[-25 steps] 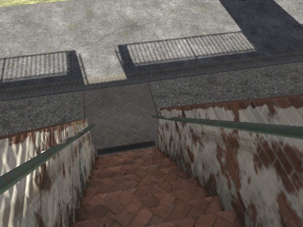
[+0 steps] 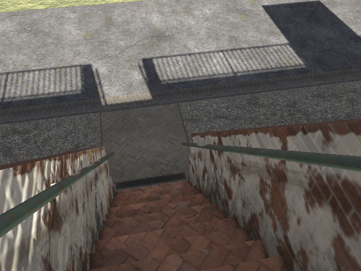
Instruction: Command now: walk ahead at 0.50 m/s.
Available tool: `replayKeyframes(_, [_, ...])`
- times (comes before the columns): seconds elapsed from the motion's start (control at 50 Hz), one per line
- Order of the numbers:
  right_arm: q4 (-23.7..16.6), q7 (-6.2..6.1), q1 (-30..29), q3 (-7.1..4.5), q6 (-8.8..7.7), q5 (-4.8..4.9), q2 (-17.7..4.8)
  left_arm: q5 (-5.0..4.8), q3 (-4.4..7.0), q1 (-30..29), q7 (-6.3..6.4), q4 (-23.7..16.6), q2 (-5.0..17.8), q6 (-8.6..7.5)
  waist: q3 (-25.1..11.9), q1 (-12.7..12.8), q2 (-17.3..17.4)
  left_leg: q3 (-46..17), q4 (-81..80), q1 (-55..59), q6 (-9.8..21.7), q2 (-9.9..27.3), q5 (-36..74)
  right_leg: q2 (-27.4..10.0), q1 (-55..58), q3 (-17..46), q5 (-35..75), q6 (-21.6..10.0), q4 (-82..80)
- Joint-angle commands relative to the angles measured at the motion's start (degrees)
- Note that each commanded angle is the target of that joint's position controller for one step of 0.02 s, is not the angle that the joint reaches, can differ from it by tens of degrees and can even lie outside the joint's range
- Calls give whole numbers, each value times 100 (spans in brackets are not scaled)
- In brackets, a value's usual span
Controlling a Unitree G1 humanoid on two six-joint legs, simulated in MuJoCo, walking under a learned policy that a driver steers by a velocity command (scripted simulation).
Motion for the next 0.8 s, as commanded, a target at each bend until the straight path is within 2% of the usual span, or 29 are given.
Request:
replayKeyframes(0.02, [-373,-30,-170,-143,-60,0,-579,2,132,-317,30,-428,504,-87,-265,-8,96,-540,-523,-118,443,449,2650,-178,34,156,1932,-436,-293])
replayKeyframes(0.06, [-365,-35,-146,-148,-61,-6,-591,10,133,-283,34,-417,514,-93,-275,-7,88,-541,-512,-132,440,448,2638,-183,34,157,1942,-435,-290])
replayKeyframes(0.08, [-336,-48,-111,-158,-49,-25,-603,-4,188,-167,37,-309,590,-108,-317,37,95,-548,-457,-59,427,417,2525,-113,-62,57,1688,-406,-252])
replayKeyframes(0.2, [-385,-46,-57,-156,-50,1,-573,7,178,-170,26,-232,534,-114,-221,-24,59,-528,-329,-179,460,389,2482,-143,-226,86,1869,-428,-213])
replayKeyframes(0.4, [-353,-81,45,-148,-88,-3,-542,-3,225,-94,27,-142,576,-114,-304,-15,-14,-486,-305,-206,438,359,2479,-181,-63,133,2150,-462,-208])
replayKeyframes(0.42, [-391,-55,6,-146,-82,-41,-515,-42,224,-218,32,-172,587,-102,-278,-47,7,-510,-325,-194,434,363,2611,-193,-125,127,2362,-488,-208])
replayKeyframes(0.5, [-384,-53,38,-151,-73,-32,-511,-33,219,-192,31,-150,557,-100,-377,-31,31,-510,-316,-133,425,367,2652,-201,-58,97,2373,-487,-193])
replayKeyframes(0.68, [-431,-24,-29,-156,-48,-26,-485,-39,202,-290,5,-160,530,-74,-314,-24,-6,-507,-371,-270,401,341,2358,-208,-41,82,2215,-505,-236])
replayKeyframes(0.7, [-460,-16,-40,-151,-56,7,-482,-15,145,-385,1,-245,453,-55,-281,-70,0,-508,-470,-354,423,374,2393,-274,85,177,2429,-532,-266])
replayKeyframes(0.76, [-465,-17,-87,-154,-64,-2,-475,-26,149,-378,-4,-248,495,-48,-318,-43,-46,-492,-530,-348,389,370,2296,-299,215,193,2462,-528,-305])
replayKeyframes(0.8, [-473,-6,-161,-127,-32,-33,-448,-34,154,-422,-19,-315,517,13,-226,-33,-17,-402,-628,-516,391,332,2161,-286,286,233,2207,-541,-343])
